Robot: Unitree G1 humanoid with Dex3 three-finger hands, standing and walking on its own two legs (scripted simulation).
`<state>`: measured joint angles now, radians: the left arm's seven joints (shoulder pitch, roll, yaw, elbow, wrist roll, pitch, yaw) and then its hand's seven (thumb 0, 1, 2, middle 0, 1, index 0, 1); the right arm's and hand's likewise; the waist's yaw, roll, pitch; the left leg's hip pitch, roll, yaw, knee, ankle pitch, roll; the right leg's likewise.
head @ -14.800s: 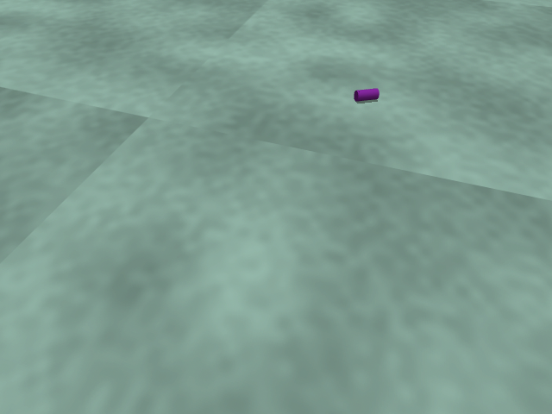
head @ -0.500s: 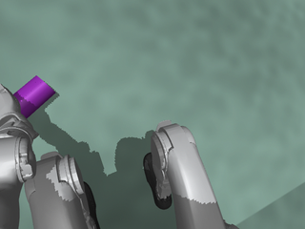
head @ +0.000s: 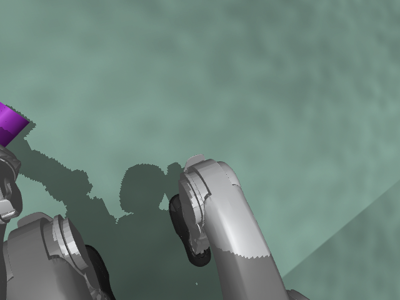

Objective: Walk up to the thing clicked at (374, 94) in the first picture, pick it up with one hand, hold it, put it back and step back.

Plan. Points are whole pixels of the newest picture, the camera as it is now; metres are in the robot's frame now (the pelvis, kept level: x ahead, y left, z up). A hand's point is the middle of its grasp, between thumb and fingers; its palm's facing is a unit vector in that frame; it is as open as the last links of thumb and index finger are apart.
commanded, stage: rest palm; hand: left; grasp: from above
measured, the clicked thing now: out of the picture +0.48 +0.27 -0.28
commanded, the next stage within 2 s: close in 0.94 s
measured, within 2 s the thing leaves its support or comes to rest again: neither
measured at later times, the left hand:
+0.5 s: hand out of the picture +0.46 +0.26 -0.25, palm faces -0.36 -0.28 -0.89, open 14.2 cm
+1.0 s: hand out of the picture +0.47 +0.26 -0.26, palm faces -0.33 -0.28 -0.90, open 14.1 cm
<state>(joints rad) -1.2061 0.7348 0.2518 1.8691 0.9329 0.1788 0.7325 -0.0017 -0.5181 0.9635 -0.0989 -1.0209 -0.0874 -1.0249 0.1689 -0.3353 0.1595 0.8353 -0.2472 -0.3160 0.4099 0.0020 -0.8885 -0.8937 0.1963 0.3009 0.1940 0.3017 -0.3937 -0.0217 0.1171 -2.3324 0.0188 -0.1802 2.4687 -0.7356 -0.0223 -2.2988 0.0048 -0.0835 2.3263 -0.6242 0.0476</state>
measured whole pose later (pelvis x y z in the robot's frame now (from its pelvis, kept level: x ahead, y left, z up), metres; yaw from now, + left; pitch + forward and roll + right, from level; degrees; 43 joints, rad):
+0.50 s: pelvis +0.00 +0.01 +0.00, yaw -3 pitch +31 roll -13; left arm -1.21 0.84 0.23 1.92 0.97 0.13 0.77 0.00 -0.53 0.97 -0.11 -1.01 -0.09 -1.02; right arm 0.15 -0.35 0.22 0.79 -0.25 -0.37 0.44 0.00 -0.90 -0.90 0.20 0.30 0.19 0.30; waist -0.43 -0.06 0.17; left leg -2.33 0.02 -0.22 2.50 -0.74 -0.01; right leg -2.26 0.01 -0.12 2.32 -0.62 0.07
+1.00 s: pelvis +0.00 +0.01 +0.00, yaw -4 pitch +30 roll -14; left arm -1.25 0.93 0.22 1.91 0.94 0.14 0.78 0.00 -0.52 0.98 -0.12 -1.01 -0.10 -1.02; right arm 0.14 -0.37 0.29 0.75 -0.26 -0.39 0.45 0.00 -0.90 -0.90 0.20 0.30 0.19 0.30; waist -0.47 -0.10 0.24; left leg -2.32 0.02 -0.25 2.52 -0.75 -0.01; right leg -2.24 0.02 -0.14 2.31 -0.61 0.07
